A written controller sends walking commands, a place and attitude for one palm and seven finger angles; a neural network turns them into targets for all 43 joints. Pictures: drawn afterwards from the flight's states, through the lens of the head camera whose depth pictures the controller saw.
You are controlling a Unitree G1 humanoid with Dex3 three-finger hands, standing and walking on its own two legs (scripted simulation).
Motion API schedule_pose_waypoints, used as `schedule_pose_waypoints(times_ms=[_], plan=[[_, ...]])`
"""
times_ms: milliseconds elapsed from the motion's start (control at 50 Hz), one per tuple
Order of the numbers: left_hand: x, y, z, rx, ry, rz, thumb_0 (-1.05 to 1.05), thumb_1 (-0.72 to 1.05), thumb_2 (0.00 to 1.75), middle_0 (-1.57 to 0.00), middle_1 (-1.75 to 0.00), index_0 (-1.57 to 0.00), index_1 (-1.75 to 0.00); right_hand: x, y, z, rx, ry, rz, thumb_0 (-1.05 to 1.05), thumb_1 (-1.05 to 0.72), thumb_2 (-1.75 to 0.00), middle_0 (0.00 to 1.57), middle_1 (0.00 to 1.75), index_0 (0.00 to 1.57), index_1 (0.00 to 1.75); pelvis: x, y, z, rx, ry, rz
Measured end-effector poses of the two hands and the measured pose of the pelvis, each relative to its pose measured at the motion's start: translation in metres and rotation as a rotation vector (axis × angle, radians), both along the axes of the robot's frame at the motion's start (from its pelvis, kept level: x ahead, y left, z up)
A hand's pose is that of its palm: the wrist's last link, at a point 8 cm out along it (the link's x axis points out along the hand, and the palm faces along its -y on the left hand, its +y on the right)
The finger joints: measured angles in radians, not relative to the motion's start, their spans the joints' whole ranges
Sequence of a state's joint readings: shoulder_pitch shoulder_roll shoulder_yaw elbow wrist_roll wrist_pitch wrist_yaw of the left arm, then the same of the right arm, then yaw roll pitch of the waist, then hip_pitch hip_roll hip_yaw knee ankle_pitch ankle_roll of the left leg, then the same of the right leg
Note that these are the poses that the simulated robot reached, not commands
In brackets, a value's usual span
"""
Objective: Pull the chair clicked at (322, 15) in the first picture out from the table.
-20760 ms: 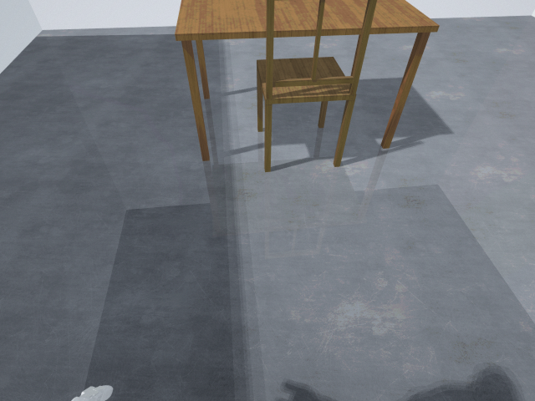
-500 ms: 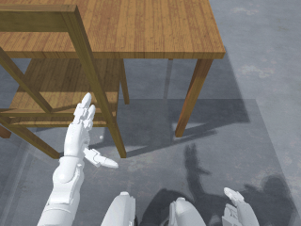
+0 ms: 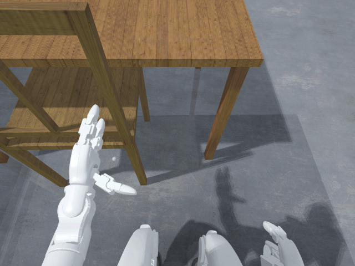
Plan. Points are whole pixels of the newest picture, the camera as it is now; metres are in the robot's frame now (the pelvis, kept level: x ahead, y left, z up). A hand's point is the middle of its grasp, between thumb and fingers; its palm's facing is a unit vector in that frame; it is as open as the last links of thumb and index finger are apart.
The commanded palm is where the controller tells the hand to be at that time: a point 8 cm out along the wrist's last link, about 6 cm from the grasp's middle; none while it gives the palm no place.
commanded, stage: aim the fingers beside a spindle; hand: left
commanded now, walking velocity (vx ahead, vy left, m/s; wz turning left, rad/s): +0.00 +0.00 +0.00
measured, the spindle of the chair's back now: (22, 93) +0.48 +0.39 +0.06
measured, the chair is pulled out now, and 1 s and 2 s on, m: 0.00 0.00 0.00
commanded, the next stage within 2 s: push the fingers through the gap in 1.92 s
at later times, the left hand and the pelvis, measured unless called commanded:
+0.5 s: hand (109, 156) +0.34 +0.17 +0.02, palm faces +0.01 -1.00 -0.04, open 16.9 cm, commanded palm +0.31 +0.21 +0.02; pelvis +0.00 +0.00 +0.00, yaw +0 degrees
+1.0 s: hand (109, 160) +0.33 +0.16 +0.03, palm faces +0.00 -1.00 -0.03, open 16.9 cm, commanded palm +0.32 +0.21 +0.03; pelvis +0.00 +0.01 +0.00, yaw +0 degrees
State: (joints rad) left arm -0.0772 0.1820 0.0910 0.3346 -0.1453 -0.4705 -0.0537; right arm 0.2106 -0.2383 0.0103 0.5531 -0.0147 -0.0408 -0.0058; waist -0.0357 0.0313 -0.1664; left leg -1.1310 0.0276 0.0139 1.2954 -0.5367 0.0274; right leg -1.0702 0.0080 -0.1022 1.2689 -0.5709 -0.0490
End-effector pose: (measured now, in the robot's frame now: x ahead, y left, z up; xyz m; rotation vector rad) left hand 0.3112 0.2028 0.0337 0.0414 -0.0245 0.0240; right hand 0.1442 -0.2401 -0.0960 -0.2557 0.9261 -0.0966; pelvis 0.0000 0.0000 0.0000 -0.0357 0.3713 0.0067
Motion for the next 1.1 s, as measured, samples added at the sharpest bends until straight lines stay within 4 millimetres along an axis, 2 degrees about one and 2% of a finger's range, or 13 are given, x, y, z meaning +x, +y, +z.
schedule_pose_waypoints(times_ms=[80,240,300,400,480,560,640,720,800,880,920,1040,1100], plan=[[0.001,0.009,0.011,0.03,-0.025,0.012,-0.01,-0.5,0.3,-0.06,-0.09,-0.07,-0.08,0.0,0.002,0.0,0.012,0.007,0.009,0.01,-0.9,-0.9,0.2,0.3,0.2,0.3,0.0,0.0,0.002,0.0,-0.006,0.004],[0.001,-0.003,-0.025,-0.028,0.114,-0.036,-0.01,-0.5,0.3,-0.05,-0.08,-0.06,-0.08,0.002,0.002,0.0,-0.006,0.0,0.013,0.01,-0.9,-0.9,0.21,0.3,0.2,0.3,-0.002,0.001,-0.001,-0.005,0.008,0.008],[0.004,-0.003,-0.014,-0.021,0.044,-0.026,-0.01,-0.5,0.3,-0.06,-0.08,-0.07,-0.08,0.003,0.0,0.0,-0.018,-0.005,0.008,0.01,-0.9,-0.9,0.21,0.3,0.2,0.3,-0.001,0.002,-0.002,-0.005,0.009,0.003],[0.014,0.011,0.008,0.023,-0.036,0.014,-0.01,-0.5,0.3,-0.06,-0.09,-0.07,-0.08,0.004,0.003,-0.001,-0.004,0.006,0.009,0.01,-0.9,-0.9,0.2,0.3,0.2,0.3,0.001,0.002,0.0,-0.003,0.006,0.002],[0.014,0.018,-0.006,0.01,0.066,0.003,-0.01,-0.5,0.3,-0.06,-0.08,-0.07,-0.08,0.004,0.005,0.0,0.012,0.016,0.01,0.01,-0.9,-0.9,0.21,0.3,0.2,0.3,0.002,0.002,0.002,-0.004,0.008,0.005],[-0.001,0.009,-0.021,-0.032,0.135,-0.029,-0.01,-0.5,0.3,-0.05,-0.08,-0.06,-0.08,0.004,0.005,0.004,0.007,0.01,0.001,0.01,-0.9,-0.9,0.21,0.3,0.2,0.3,0.004,0.004,0.004,-0.006,0.009,0.003],[-0.012,0.001,-0.005,-0.034,0.048,-0.029,-0.01,-0.5,0.3,-0.06,-0.08,-0.06,-0.08,0.007,0.005,0.007,-0.007,-0.005,0.004,0.01,-0.9,-0.9,0.21,0.3,0.2,0.3,0.005,0.006,0.005,-0.007,-0.001,0.003],[-0.007,0.006,0.009,0.007,-0.038,-0.004,-0.01,-0.5,0.3,-0.06,-0.09,-0.07,-0.08,0.011,0.007,0.005,-0.008,-0.011,0.023,0.01,-0.9,-0.9,0.21,0.3,0.2,0.3,0.003,0.005,0.003,-0.007,-0.005,0.008],[0.004,0.015,-0.006,0.01,0.024,0.004,-0.01,-0.5,0.3,-0.06,-0.08,-0.07,-0.08,0.012,0.008,0.002,-0.002,-0.014,0.03,0.01,-0.9,-0.9,0.21,0.3,0.2,0.3,0.0,0.004,-0.001,-0.009,0.002,0.011],[0.001,0.014,-0.022,-0.021,0.103,-0.019,-0.01,-0.5,0.3,-0.06,-0.08,-0.06,-0.08,0.011,0.009,0.002,-0.002,-0.018,0.02,0.01,-0.9,-0.9,0.21,0.3,0.2,0.3,-0.001,0.005,-0.002,-0.012,0.009,0.007],[-0.002,0.011,-0.021,-0.029,0.096,-0.027,-0.01,-0.5,0.3,-0.05,-0.08,-0.06,-0.08,0.01,0.008,0.003,-0.005,-0.018,0.014,0.01,-0.9,-0.9,0.21,0.3,0.2,0.3,-0.001,0.006,-0.002,-0.013,0.008,0.005],[-0.001,0.012,0.007,-0.002,-0.023,-0.009,-0.01,-0.5,0.3,-0.06,-0.08,-0.07,-0.08,0.006,0.01,0.003,-0.007,-0.005,0.019,0.01,-0.9,-0.9,0.21,0.3,0.2,0.3,0.0,0.007,0.001,-0.013,-0.001,0.007],[0.006,0.016,0.002,0.003,0.002,0.0,-0.01,-0.5,0.3,-0.06,-0.08,-0.07,-0.08,0.004,0.01,0.001,-0.003,0.005,0.022,0.01,-0.9,-0.9,0.21,0.3,0.2,0.3,0.0,0.007,0.001,-0.013,0.002,0.009]])
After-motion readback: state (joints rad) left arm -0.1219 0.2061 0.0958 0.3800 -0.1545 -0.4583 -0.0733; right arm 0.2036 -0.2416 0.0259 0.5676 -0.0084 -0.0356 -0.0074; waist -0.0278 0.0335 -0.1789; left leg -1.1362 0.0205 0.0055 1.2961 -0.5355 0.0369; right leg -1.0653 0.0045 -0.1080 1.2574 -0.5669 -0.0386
